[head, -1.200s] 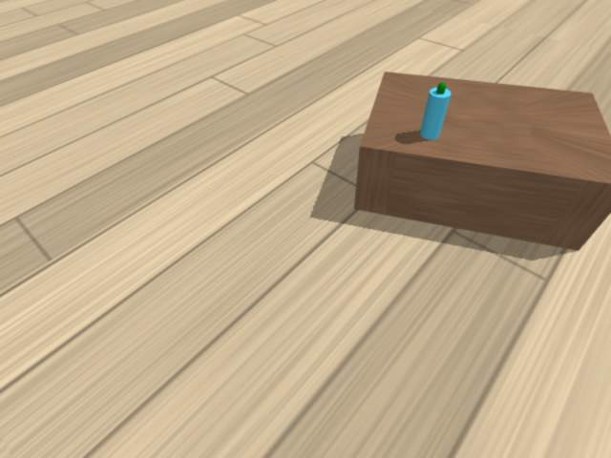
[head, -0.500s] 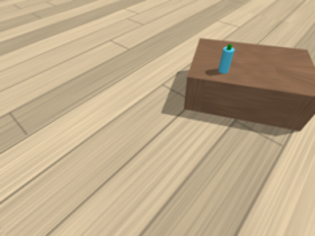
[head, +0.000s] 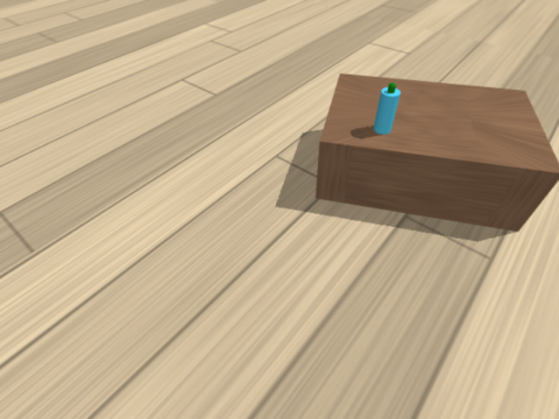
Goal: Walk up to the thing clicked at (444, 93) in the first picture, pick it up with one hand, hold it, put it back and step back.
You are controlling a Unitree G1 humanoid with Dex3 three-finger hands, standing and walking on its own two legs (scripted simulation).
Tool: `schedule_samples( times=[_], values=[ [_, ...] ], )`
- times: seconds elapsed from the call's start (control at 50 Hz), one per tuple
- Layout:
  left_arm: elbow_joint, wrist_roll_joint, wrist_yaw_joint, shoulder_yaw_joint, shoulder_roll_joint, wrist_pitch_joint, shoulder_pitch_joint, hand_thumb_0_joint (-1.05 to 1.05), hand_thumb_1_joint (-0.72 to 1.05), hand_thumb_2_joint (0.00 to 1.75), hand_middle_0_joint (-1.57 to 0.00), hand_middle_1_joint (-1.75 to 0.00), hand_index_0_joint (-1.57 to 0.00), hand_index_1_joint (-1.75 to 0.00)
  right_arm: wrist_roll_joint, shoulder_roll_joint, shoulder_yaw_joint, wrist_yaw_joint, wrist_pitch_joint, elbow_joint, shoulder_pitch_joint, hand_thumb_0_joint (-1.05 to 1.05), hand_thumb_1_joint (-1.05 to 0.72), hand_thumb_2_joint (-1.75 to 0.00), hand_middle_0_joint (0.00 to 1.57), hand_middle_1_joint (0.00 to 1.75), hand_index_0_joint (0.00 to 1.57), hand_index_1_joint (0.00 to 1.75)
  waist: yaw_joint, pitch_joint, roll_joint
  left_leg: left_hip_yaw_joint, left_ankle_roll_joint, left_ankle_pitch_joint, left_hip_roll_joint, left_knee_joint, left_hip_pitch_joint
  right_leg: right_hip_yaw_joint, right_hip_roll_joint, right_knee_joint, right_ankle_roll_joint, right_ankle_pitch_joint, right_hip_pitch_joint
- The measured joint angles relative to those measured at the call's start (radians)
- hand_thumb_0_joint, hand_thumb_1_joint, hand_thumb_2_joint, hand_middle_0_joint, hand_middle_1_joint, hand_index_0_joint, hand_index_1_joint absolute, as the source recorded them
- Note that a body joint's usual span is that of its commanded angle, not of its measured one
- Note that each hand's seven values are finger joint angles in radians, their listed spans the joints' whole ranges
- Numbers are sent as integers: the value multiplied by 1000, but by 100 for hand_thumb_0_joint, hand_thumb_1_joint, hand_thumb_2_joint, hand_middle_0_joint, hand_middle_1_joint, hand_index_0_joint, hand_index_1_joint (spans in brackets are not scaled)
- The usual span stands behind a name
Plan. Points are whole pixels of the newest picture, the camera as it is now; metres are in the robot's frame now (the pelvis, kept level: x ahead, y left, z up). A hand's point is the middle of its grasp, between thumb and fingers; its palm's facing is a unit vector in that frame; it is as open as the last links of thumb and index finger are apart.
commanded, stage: walk up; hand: right
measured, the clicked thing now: (387, 107) +1.37 -0.41 -0.31
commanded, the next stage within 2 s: none
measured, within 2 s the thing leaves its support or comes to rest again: neither
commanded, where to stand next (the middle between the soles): +0.97 -0.11 m, yaw -14 degrees
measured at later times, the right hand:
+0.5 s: hand (528, 390) +0.22 -0.38 -0.16, palm faces +0.06 +0.95 -0.29, open 7.4 cm
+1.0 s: hand (471, 269) +0.44 -0.35 -0.13, palm faces +0.18 +0.92 -0.35, open 7.4 cm
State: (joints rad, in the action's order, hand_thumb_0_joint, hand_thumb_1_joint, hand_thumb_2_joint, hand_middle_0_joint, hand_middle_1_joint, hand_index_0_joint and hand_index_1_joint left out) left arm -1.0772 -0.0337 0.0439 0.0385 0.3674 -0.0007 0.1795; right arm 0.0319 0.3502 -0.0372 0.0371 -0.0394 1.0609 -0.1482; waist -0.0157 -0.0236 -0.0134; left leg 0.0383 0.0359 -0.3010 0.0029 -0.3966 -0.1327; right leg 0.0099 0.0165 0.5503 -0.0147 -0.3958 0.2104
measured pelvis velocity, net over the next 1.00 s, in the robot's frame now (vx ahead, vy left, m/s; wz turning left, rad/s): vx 0.41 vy -0.08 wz -0.19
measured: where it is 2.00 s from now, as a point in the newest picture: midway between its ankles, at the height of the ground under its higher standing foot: (317, 277)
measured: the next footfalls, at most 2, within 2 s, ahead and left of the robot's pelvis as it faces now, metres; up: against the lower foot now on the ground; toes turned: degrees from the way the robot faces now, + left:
right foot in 0.26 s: +0.18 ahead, -0.21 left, +0.00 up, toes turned -9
left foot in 0.74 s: +0.46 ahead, +0.02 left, +0.00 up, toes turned -5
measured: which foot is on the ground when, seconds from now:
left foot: down 0.00-0.26, up 0.28-0.72, down 0.74-1.00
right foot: up 0.00-0.24, down 0.26-0.78, up 0.80-1.00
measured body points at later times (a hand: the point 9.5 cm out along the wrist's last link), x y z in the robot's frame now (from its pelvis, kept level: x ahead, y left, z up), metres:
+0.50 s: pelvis +0.15 -0.10 -0.01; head +0.16 -0.13 +0.44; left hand +0.20 +0.21 -0.11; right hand +0.21 -0.43 -0.13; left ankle +0.21 +0.03 -0.68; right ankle +0.14 -0.20 -0.75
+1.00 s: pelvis +0.41 -0.08 -0.01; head +0.43 -0.08 +0.44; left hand +0.55 +0.22 -0.12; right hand +0.43 -0.40 -0.11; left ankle +0.42 +0.02 -0.75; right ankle +0.42 -0.24 -0.68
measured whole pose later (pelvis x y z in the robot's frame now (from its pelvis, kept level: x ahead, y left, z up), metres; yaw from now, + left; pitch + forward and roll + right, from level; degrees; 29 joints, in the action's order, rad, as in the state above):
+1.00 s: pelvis +0.41 -0.08 -0.01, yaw -11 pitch -3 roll +0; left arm -0.85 0.02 0.04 0.05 0.44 -0.07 0.29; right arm 0.00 0.37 -0.06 0.06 -0.07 0.82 -0.28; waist 0.02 -0.08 -0.03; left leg 0.11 0.03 -0.27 -0.03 -0.47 -0.15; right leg 0.06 0.04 1.00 -0.02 -0.31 0.48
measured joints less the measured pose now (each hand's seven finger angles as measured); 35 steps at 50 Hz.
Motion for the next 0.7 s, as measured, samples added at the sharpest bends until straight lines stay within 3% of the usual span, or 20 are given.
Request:
schedule_samples(
  times=[0.04, 0.1, 0.22, 0.26, 0.3, 0.34, 0.4, 0.5, 0.6, 0.7],
  values=[
    [9, -6, 12, 11, 15, 9, 19, 0, 90, 90, -20, -30, -20, -30, 5, 10, -18, 6, -19, -32, -23, 0, -90, -90, 21, 30, 21, 30, 16, 3, 6, 13, 8, 26, -13, 8, 8, -3, -5, 163, -4, -25, 89],
    [32, -6, 32, 24, 47, 4, 23, 1, 90, 90, -20, -30, -20, -30, 11, 30, -35, 8, -28, -53, -69, 0, -90, -90, 21, 30, 21, 30, 34, -10, 2, 17, 0, 43, -25, 34, 41, 5, 20, 256, -1, -13, 181],
    [85, -2, 63, 48, 80, -13, 60, 1, 91, 90, -20, -30, -20, -30, 20, 90, -62, 22, -1, -54, -119, 0, -90, -90, 21, 30, 21, 30, 28, -18, 20, 61, -51, -45, -72, -7, 114, -16, 80, 105, 16, 103, 199],
    [90, -3, 59, 55, 86, -23, 75, 0, 91, 90, -20, -30, -20, -30, 18, 107, -67, 22, 8, -59, -122, 0, -90, -90, 21, 30, 21, 30, 25, -14, 34, 69, -50, -128, -100, -105, 107, -34, 71, 59, 20, 198, 165],
    [101, -6, 42, 62, 68, -44, 74, 0, 91, 90, -20, -30, -20, -30, 16, 124, -69, 16, 22, -61, -117, 0, -90, -90, 21, 30, 20, 30, 22, -28, 93, 3, -7, -213, -144, -323, 37, -74, 22, 129, 11, 154, 160],
    [122, -3, 29, 57, 51, -59, 88, 0, 91, 90, -20, -30, -20, -30, 9, 116, -60, 14, 39, -61, -108, 1, -91, -90, 21, 30, 20, 29, -1, -29, 100, -42, -8, -219, -98, -557, -67, -78, 5, 150, -4, 106, 140],
    [130, 12, 22, 35, 19, -63, 123, 0, 91, 90, -20, -30, -20, -30, -4, 102, -45, 24, 35, -72, -78, 1, -91, -90, 20, 30, 20, 29, -23, -31, 103, -24, -6, -125, -60, -714, -207, -66, -15, 55, -19, 118, 60],
    [130, 25, 12, 13, -2, -77, 182, 0, 90, 90, -20, -30, -21, -30, -12, 74, -32, 50, 19, -129, -62, 0, -91, -90, 20, 30, 20, 29, -38, -30, 92, -24, -14, 42, -85, -627, -355, -43, -44, -106, -26, 146, -66],
    [152, 23, 8, 10, 2, -87, 215, 0, 90, 90, -20, -30, -21, -30, 3, 69, -38, 67, 29, -154, -61, 0, -91, -90, 21, 30, 20, 30, -36, -34, 79, -48, -43, 108, -122, -415, -405, -32, -61, -170, -23, 111, -146],
    [179, 21, 1, 12, 26, -90, 215, 0, 90, 90, -21, -30, -21, -30, 5, 74, -51, 69, 26, -165, -39, 0, -91, -90, 21, 30, 20, 30, -36, -60, 67, -32, -25, 157, -116, -203, -356, -32, -55, -136, 4, 11, -199]
  ],
)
